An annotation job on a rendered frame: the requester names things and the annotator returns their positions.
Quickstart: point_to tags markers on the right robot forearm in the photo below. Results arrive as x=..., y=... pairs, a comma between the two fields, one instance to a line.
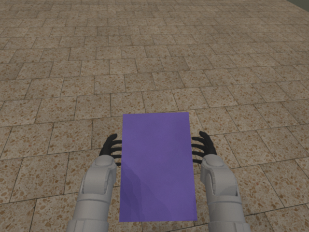
x=223, y=197

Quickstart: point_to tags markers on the carton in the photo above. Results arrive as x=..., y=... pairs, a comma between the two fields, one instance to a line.
x=157, y=176

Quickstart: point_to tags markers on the robot right hand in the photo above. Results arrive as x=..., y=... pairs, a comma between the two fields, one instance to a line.
x=207, y=146

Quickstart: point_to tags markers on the robot left hand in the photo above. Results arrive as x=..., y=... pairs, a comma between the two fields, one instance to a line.
x=107, y=150

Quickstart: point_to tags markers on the left robot forearm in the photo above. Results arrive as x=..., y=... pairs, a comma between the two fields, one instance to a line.
x=94, y=197

